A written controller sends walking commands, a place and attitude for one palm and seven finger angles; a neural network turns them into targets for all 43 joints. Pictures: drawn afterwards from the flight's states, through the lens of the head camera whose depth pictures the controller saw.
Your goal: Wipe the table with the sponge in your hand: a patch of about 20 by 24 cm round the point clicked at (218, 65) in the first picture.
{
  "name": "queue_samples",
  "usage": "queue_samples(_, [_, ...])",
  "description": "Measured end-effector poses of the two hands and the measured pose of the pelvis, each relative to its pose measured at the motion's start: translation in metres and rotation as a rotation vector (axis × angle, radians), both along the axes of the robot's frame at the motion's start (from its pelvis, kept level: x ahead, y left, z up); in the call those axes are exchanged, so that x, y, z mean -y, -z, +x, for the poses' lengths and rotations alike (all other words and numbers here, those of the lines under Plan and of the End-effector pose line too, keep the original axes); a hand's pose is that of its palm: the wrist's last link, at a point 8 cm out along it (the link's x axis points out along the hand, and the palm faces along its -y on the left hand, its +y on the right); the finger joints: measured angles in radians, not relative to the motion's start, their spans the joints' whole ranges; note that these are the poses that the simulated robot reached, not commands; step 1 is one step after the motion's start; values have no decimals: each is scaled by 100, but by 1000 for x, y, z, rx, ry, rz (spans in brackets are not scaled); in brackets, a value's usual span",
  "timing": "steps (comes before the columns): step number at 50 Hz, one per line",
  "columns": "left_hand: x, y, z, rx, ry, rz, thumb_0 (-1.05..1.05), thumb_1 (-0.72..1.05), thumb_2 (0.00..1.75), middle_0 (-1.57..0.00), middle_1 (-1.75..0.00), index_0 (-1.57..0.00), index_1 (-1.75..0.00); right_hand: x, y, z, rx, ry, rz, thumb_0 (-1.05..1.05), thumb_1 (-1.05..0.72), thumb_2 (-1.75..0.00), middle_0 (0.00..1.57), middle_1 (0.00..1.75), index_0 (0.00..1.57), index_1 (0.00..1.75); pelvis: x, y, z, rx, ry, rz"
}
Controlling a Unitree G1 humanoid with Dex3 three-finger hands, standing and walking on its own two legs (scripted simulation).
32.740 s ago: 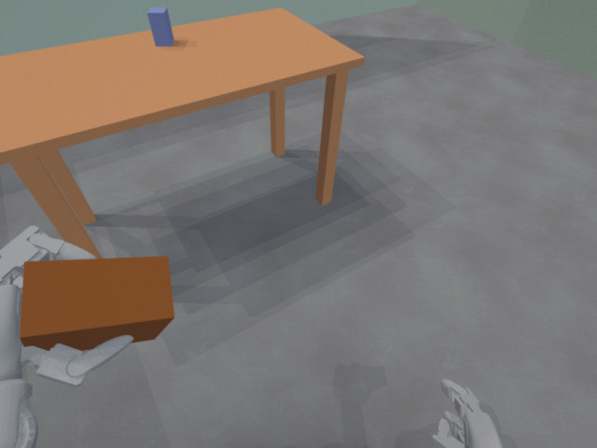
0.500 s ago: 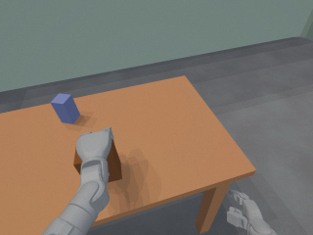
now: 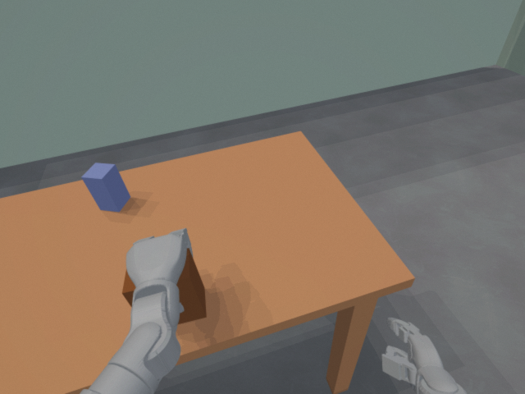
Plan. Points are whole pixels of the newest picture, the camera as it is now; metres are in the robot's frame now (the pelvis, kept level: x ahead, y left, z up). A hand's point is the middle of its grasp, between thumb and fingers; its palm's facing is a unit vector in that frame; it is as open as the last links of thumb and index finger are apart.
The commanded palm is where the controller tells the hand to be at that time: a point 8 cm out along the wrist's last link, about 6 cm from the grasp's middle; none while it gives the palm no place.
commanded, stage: slide across to the third lane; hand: left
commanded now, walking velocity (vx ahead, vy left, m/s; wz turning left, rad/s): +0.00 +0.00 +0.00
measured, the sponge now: (171, 296) +0.28 +0.21 -0.01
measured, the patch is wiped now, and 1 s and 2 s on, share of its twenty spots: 0.85 0.95 1.00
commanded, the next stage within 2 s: wipe forward along the third lane in 0.50 s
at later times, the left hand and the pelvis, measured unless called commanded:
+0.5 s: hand (193, 269) +0.30 +0.16 +0.04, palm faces -0.01 -0.08 -1.00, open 10.4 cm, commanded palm +0.27 +0.14 +0.09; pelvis -0.01 +0.00 +0.00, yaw +0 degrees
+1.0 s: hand (204, 251) +0.34 +0.16 +0.04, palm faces -0.03 -0.04 -1.00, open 10.4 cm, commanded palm +0.32 +0.15 +0.08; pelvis -0.02 +0.00 +0.00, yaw +0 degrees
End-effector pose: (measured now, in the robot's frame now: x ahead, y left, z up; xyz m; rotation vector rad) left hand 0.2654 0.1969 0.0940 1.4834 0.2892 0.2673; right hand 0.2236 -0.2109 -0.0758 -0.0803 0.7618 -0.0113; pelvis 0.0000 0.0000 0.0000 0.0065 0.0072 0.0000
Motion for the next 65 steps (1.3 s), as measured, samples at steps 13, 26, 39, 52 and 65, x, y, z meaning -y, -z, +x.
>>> queue_samples(13, [22,-2,4,-3,59,-15,-1,-53,106,-68,-135,-70,-135,-3,-3,2,28,-5,9,1,-90,-90,20,30,20,30,2,-1,-6,13,-2,2])
queue_samples(26, [37,-2,17,-1,73,-9,-1,-54,106,-69,-134,-71,-134,-11,0,-2,15,-19,28,1,-90,-90,20,30,20,30,1,-1,-9,2,-4,1])
queue_samples(39, [51,0,29,5,73,-11,-1,-54,107,-69,-134,-71,-134,-8,1,-11,-16,-8,21,1,-90,-90,20,30,20,30,1,0,-12,-8,0,1])
queue_samples(52, [45,-3,62,-32,25,34,-1,-55,107,-70,-133,-72,-133,11,15,-40,-93,63,-31,1,-90,-90,20,30,20,30,5,2,-20,-50,-2,2])
queue_samples(65, [36,-2,88,-46,13,37,0,-55,107,-70,-133,-72,-133,32,36,-85,-223,144,-71,1,-90,-90,20,30,20,30,6,2,-16,-86,5,-2])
